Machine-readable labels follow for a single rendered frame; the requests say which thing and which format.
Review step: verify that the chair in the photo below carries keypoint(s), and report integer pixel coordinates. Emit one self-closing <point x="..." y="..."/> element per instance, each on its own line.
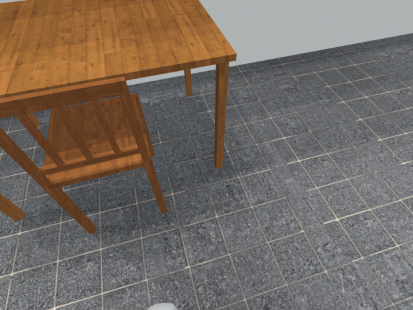
<point x="85" y="141"/>

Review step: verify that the table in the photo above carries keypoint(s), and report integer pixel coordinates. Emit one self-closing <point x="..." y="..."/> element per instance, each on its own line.
<point x="48" y="44"/>

